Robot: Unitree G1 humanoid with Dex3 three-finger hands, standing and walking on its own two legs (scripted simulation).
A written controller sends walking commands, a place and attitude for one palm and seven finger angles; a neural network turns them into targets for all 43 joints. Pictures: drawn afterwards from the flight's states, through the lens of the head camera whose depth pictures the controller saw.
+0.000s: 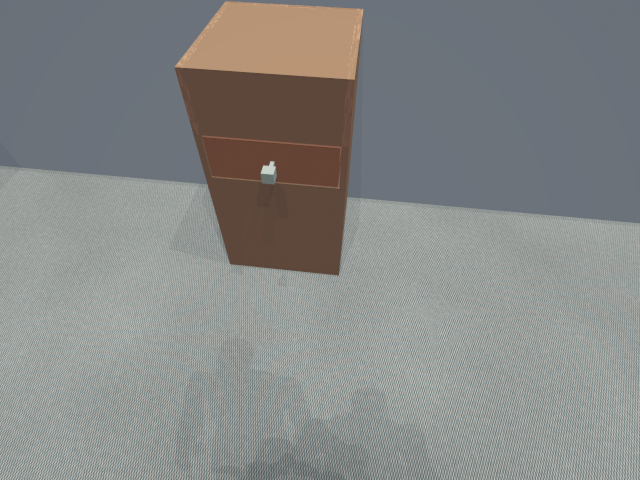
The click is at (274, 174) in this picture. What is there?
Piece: drawer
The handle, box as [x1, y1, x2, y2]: [261, 161, 276, 183]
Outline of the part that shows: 273,161 270,161 268,166 263,165 261,171 261,179 263,183 274,183 276,174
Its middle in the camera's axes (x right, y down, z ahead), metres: -0.15 -0.19 +1.11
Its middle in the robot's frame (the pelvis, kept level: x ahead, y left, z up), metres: +0.92 +0.18 -0.24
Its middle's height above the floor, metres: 0.54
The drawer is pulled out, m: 0.00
